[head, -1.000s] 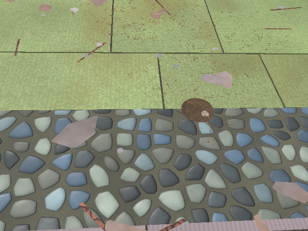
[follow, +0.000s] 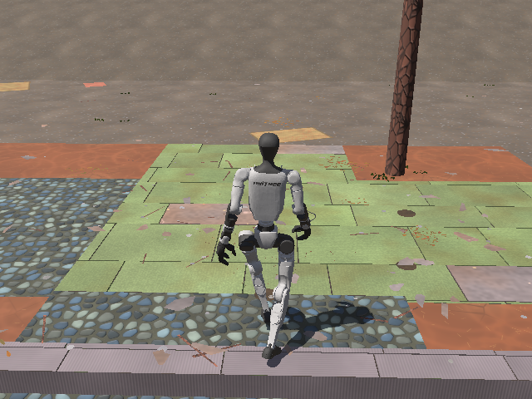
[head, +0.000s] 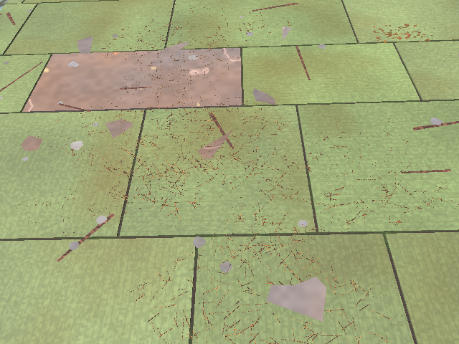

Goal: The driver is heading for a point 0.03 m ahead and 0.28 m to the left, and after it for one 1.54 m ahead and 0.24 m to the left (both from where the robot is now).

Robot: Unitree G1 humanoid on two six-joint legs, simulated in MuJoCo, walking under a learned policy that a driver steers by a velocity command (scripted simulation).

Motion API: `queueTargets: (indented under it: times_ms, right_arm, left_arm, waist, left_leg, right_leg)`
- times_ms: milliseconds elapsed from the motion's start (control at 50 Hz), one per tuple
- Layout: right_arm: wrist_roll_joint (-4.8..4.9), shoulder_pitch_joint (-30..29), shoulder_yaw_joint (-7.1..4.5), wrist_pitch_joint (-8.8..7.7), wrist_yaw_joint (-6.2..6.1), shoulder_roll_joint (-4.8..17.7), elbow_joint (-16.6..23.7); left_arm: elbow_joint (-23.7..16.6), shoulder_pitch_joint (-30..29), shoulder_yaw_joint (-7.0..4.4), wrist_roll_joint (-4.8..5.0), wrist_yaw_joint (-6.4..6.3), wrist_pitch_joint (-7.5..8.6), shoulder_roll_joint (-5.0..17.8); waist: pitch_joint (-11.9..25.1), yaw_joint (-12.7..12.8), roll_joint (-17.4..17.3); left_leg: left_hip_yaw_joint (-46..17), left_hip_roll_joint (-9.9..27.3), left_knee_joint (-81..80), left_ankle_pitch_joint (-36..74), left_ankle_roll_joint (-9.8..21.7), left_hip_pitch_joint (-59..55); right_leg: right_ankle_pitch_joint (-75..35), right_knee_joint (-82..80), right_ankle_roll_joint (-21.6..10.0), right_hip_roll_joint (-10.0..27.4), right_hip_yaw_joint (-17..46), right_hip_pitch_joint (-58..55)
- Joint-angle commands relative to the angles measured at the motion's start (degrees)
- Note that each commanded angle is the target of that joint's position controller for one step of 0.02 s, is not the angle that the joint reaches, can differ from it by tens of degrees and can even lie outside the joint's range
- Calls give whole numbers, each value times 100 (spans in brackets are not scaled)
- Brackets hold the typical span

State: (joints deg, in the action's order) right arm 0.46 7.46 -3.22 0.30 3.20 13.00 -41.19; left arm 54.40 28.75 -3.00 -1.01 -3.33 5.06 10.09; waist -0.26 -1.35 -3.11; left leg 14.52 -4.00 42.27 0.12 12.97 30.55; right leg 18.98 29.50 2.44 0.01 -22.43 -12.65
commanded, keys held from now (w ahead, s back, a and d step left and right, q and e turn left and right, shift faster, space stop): w+q+shift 0.32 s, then w+shift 0.14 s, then shift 0.54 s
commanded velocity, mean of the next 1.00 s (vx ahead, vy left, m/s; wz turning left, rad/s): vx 0.67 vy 0.00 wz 0.52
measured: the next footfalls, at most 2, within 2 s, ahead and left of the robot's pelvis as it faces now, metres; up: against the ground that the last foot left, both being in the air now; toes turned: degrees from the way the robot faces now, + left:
left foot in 0.02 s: +0.15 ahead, -0.01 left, +0.00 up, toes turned +6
right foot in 0.40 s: +0.57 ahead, -0.14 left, +0.00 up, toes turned +28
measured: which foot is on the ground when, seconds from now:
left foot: up 0.00-0.00, down 0.02-0.40, up 0.42-0.76, down 0.78-1.00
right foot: up 0.00-0.38, down 0.40-0.78, up 0.80-1.00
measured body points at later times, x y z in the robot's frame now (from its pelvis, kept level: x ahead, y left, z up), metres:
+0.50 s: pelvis +0.43 -0.04 +0.00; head +0.44 -0.04 +0.45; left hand +0.47 +0.26 -0.09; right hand +0.63 -0.29 -0.11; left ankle +0.24 -0.02 -0.61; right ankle +0.53 -0.15 -0.72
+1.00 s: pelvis +0.65 +0.06 +0.01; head +0.67 +0.09 +0.46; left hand +0.59 +0.31 -0.13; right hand +0.87 -0.06 -0.11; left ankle +0.68 +0.16 -0.72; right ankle +0.72 -0.07 -0.68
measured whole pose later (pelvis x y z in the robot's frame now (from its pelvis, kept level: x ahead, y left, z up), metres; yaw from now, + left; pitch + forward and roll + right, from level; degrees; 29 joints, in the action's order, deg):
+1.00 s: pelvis +0.65 +0.06 +0.01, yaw +33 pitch +1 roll -1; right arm -1.3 11.7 1.1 -2.9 -0.4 9.8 -44.8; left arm 46.6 13.8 -0.3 -0.6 -0.6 -0.4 12.7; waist -3.6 0.7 1.1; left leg -0.7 -4.4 25.2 -5.3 4.8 20.3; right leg 24.8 49.7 1.4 1.2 1.1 23.6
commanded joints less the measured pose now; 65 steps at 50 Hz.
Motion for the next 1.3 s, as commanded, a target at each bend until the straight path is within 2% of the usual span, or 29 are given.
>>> queueTargets:
  times_ms: [20,40,60,80,100,180,280,320,360,380,400,420,440,480,540,600,680,760,780,800,820,860,900,1000,1080,1120,1140,1240,1300]
  right_arm:
    - [94,2976,-640,34,-206,1120,-710]
    - [63,2192,-510,-54,-187,1024,-714]
    - [-37,1718,-316,-108,-152,856,-491]
    - [-182,1560,-386,-136,-264,1041,-248]
    - [-280,1458,-367,-203,-326,808,-183]
    - [-174,1471,-253,-603,-439,929,-198]
    - [-39,1633,-356,-583,-268,1156,-264]
    - [-42,1745,-417,-551,-231,1248,-286]
    - [-88,1781,-455,-576,-201,1420,-341]
    - [-94,1532,-446,-616,-174,1410,-276]
    - [-102,1219,-295,-695,-187,852,-43]
    - [129,1863,-77,-713,-162,167,276]
    - [-44,1733,-28,-599,-236,472,113]
    - [-253,801,-29,-516,-156,593,238]
    - [-319,581,42,-386,-85,411,456]
    - [-375,292,97,-385,-63,453,693]
    - [-236,-87,248,-389,89,366,714]
    - [-463,959,148,-492,-98,744,211]
    - [-538,1345,98,-549,-161,1051,159]
    - [-416,1475,74,-525,-204,1211,249]
    - [-13,1542,86,-471,-222,973,250]
    - [20,602,194,-385,-353,464,321]
    - [-64,370,292,-347,-424,271,162]
    - [-210,448,234,-408,-358,374,-138]
    - [-137,357,193,-213,-343,385,-258]
    - [-157,552,216,-133,-353,215,-305]
    - [-68,915,210,-67,-352,106,-390]
    - [-156,1059,101,-125,-352,377,-782]
    - [-181,973,6,-112,-305,556,-801]
  left_arm:
    - [-1107,-2230,-312,29,55,-87,1041]
    - [-1618,-2599,4,-95,163,-11,-8]
    - [-2201,-2083,137,-115,229,119,-277]
    - [-2485,-1591,199,-197,349,292,42]
    - [-2316,-1756,87,-199,369,351,646]
    - [-2458,-2636,153,-325,315,-60,909]
    - [-2746,-3460,358,58,409,-132,509]
    - [-2702,-3273,295,41,353,-85,695]
    - [-2423,-2283,80,-30,239,-6,1105]
    - [-2186,-1214,-59,-91,168,38,1352]
    - [-1980,128,-232,-255,80,63,1786]
    - [-1879,-258,-302,-398,148,56,2241]
    - [-1970,-1032,-299,-335,234,-7,1723]
    - [-1820,-1346,-128,-229,321,2,936]
    - [-1234,-891,-4,-166,384,195,677]
    - [-1013,-877,-42,-16,424,278,1005]
    - [-888,-957,-70,92,456,184,1277]
    - [-681,-420,-68,160,376,77,1435]
    - [-798,-142,-30,139,349,47,1306]
    - [-791,832,90,246,311,-68,767]
    - [-674,851,29,139,235,-233,1097]
    - [-783,-32,74,69,242,-336,1081]
    - [-801,-282,107,-4,271,-456,926]
    - [-671,-407,186,46,225,-656,558]
    - [-638,-766,196,-58,187,-735,553]
    - [-807,-1004,178,-205,169,-641,906]
    - [-813,-1353,105,-92,170,-609,1201]
    - [-627,-1483,158,47,168,-492,815]
    - [-587,-1049,-5,3,263,-522,1150]
  waist:
    - [139,-1978,-92]
    - [-715,-1033,-1006]
    - [46,-82,-294]
    - [706,114,-384]
    - [184,186,677]
    - [-800,354,1496]
    - [-301,-327,270]
    - [-16,-347,71]
    - [753,157,127]
    - [1289,799,97]
    - [2026,1371,678]
    - [2428,532,2777]
    - [1498,382,1976]
    - [353,394,507]
    - [105,143,713]
    - [150,0,882]
    - [219,10,1107]
    - [522,-364,562]
    - [991,-396,-45]
    - [2168,-5,-1129]
    - [2590,-84,-443]
    - [1514,43,-67]
    - [731,321,-121]
    - [869,428,-247]
    - [412,455,-187]
    - [-97,317,452]
    - [-274,-21,1224]
    - [-289,1,733]
    - [-345,255,620]
  left_leg:
    - [-1235,374,-1601,-507,939,-3452]
    - [-2138,341,-485,932,916,-3189]
    - [-3858,607,-596,1452,1449,-3659]
    - [-6003,1552,-2302,-1659,1801,-3831]
    - [-6340,1662,-3133,-2847,1535,-3216]
    - [-5106,997,-3324,-2258,1060,-934]
    - [-3662,181,-2897,98,292,-721]
    - [-3781,254,-2309,825,65,-1482]
    - [-3514,227,-865,2267,-230,-2162]
    - [-3324,121,464,2074,-387,-1690]
    - [-2924,-87,2428,433,-459,-764]
    - [-2392,-609,3780,-2522,-708,746]
    - [-2242,-56,4197,-2107,-599,1679]
    - [-2121,341,3590,-1527,-687,1511]
    - [-2259,360,2847,-2040,-921,1149]
    - [-2026,239,1524,-1563,-1055,879]
    - [-1376,126,-500,180,-934,-1269]
    - [-1427,94,-1507,877,-560,-2573]
    - [-2335,1193,-1138,3528,-367,-3543]
    - [-4097,2933,-682,7099,602,-4685]
    - [-4116,2820,-631,7558,792,-4629]
    - [-3592,2186,-1525,4563,623,-3397]
    - [-2916,1695,-1964,4118,172,-2111]
    - [-2403,1331,-2263,2691,-44,-1427]
    - [-2580,1043,-2518,-1591,-462,-366]
    - [-2580,747,-2212,-2741,-882,119]
    - [-2044,271,-1999,-2174,-971,-662]
    - [-2307,584,-2091,-1111,-980,-1704]
    - [-2152,284,-1854,-3775,-775,-622]
  right_leg:
    - [-2468,6047,-355,225,705,3091]
    - [865,7668,-421,-380,1410,5269]
    - [622,7789,-199,-350,2390,6226]
    - [510,7077,-189,-175,3111,6589]
    - [263,6575,-141,103,3119,6619]
    - [14,4207,276,708,3015,5739]
    - [-1925,939,134,287,2298,3484]
    - [-1869,281,31,36,2343,3171]
    - [-1459,-84,-167,-239,2161,2133]
    - [-1176,177,-300,28,2287,940]
    - [830,158,-471,1160,3592,-291]
    - [2141,-1452,-1082,2479,7211,-866]
    - [3490,-1675,-1392,2360,7610,-273]
    - [1427,-1507,-1255,1779,5586,1145]
    - [-3327,-1184,-1154,1491,4065,1757]
    - [-5129,-1346,-1065,1341,3052,1955]
    - [-4302,-1577,-709,898,2239,2905]
    - [-4474,500,-468,644,2008,2442]
    - [-2262,1879,-346,335,1767,3091]
    - [1980,3988,-212,-305,1928,3815]
    - [1893,4352,-244,-143,2573,3860]
    - [1204,3992,-179,179,2526,4309]
    - [914,3089,-89,266,2479,3653]
    - [222,1466,-94,66,2262,2556]
    - [-678,154,-268,3,2170,1729]
    - [-235,-820,-501,842,3167,1835]
    - [654,-1308,-736,1195,3587,3012]
    - [354,-1272,-478,558,3035,3241]
    - [2725,-1326,-871,598,3342,2828]
Velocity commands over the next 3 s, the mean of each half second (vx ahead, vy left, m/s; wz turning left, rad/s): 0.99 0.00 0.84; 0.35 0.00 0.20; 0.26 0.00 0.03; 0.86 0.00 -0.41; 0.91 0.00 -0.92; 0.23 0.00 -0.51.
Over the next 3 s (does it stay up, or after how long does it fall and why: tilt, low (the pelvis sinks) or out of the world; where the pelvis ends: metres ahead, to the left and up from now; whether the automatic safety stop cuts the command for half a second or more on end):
stays up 1.64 0.29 0.01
